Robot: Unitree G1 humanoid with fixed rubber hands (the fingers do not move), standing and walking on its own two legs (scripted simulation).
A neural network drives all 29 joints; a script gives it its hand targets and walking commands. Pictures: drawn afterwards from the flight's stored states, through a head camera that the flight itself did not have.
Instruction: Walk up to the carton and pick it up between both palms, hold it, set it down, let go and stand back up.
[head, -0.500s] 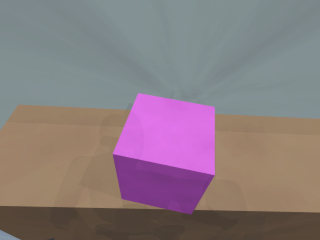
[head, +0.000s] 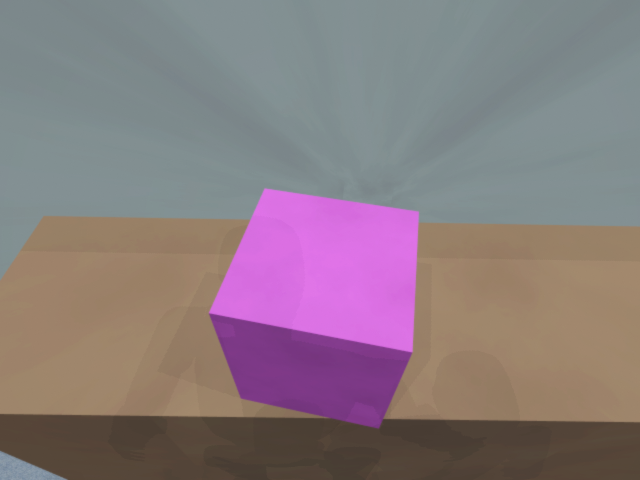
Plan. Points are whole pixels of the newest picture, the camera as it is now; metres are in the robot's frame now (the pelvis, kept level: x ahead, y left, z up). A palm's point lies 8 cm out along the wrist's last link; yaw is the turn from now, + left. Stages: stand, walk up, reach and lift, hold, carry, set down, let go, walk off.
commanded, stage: walk up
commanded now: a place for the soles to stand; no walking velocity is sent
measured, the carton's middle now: (323, 311) +0.36 +0.00 -0.01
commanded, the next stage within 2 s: reach and lift in 0.74 s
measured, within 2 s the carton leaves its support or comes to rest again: neither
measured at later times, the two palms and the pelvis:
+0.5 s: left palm out of the picture +0.09 +0.27 -0.12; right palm out of the picture +0.05 -0.33 -0.11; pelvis -0.01 -0.02 +0.00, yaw -1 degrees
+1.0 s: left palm (129, 459) +0.19 +0.26 -0.11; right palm out of the picture +0.15 -0.29 -0.10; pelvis -0.01 -0.01 -0.02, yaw -1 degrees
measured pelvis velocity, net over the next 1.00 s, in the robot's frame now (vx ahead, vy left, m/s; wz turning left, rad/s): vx -0.01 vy -0.01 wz -0.01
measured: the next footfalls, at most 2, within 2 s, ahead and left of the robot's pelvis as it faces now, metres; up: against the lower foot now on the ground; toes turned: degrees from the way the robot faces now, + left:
none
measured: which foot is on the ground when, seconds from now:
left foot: down 0.00-1.00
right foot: down 0.00-1.00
